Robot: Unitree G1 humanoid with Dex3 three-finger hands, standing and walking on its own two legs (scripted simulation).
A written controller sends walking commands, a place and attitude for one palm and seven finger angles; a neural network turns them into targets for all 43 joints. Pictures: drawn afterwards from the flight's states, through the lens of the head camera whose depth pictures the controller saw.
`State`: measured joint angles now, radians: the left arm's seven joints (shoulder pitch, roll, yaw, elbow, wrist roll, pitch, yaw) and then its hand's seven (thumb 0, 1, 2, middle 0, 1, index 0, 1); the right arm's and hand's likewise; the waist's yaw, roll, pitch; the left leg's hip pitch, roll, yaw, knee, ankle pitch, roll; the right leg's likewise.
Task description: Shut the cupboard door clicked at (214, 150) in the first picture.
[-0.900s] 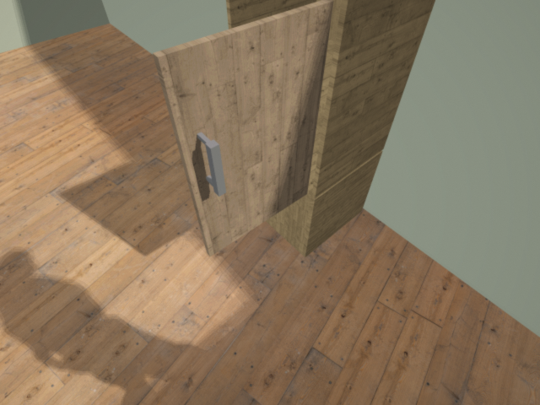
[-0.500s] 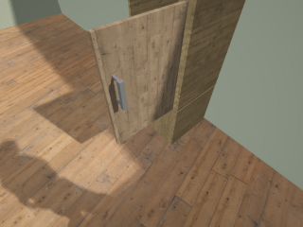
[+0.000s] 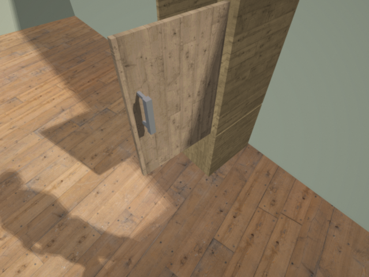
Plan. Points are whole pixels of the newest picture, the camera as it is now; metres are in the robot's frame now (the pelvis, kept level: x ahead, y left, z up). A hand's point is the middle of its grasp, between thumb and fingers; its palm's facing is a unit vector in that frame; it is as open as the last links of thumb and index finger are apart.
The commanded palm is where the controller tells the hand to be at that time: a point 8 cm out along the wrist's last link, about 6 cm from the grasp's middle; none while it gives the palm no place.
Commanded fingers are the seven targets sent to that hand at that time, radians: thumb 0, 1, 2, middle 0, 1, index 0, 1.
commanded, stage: walk to a spot facing it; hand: left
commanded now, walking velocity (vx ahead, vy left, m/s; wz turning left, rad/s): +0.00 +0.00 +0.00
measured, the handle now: (146, 113) +0.56 +0.15 +0.00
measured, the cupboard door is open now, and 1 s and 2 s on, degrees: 88 88 88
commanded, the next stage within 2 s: none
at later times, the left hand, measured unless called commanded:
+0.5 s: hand out of the picture +0.07 +0.17 -0.18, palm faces -0.13 -0.95 -0.28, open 7.4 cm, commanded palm none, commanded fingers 0.00 0.90 0.90 -0.20 -0.30 -0.20 -0.30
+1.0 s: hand out of the picture +0.10 +0.14 -0.18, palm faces -0.35 -0.91 -0.24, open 7.4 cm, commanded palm none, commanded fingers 0.00 0.90 0.90 -0.20 -0.30 -0.20 -0.30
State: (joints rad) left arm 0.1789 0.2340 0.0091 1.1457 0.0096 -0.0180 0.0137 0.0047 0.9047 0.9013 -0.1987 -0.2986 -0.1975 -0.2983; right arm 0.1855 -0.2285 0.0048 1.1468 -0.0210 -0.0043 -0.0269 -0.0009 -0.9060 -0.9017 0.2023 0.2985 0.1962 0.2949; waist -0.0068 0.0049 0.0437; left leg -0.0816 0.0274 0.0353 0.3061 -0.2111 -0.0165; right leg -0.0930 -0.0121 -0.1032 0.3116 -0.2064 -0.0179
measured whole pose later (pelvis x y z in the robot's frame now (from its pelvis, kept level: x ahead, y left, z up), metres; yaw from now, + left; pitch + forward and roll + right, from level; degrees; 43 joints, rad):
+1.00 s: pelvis -0.01 -0.03 -0.01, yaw -27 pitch +3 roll +1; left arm 0.27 0.21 0.08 0.93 0.03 0.04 0.01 0.00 0.90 0.90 -0.20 -0.30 -0.20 -0.30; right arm 0.01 -0.20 -0.05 0.89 0.00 0.04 -0.04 0.00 -0.91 -0.90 0.20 0.30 0.19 0.29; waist 0.06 -0.04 0.08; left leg -0.41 -0.01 -0.05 0.78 -0.41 -0.06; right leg -0.27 0.14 0.23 0.45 -0.21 -0.07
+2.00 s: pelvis +0.08 -0.12 +0.00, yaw -64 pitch +3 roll -2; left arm 0.13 0.24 0.08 0.91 0.04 0.03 -0.07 0.01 0.91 0.90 -0.19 -0.30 -0.19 -0.30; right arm 0.42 -0.16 0.00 0.97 -0.04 -0.06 -0.03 0.00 -0.90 -0.90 0.20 0.30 0.20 0.30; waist -0.02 -0.03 0.06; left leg -0.07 0.11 0.21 0.37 -0.33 -0.02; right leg -0.63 -0.05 -0.06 1.10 -0.25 0.00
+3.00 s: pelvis +0.19 -0.56 -0.01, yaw -79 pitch +1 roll -1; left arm 0.17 0.18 0.04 0.98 0.02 -0.02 0.00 0.01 0.91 0.90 -0.19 -0.30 -0.19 -0.30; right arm 0.32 -0.18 -0.02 1.05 -0.02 -0.03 -0.03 -0.01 -0.94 -0.90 0.20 0.30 0.20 0.29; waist -0.03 -0.02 0.05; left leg -0.24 0.01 0.06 0.45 -0.23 0.04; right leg -0.45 -0.06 -0.03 0.82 -0.31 0.03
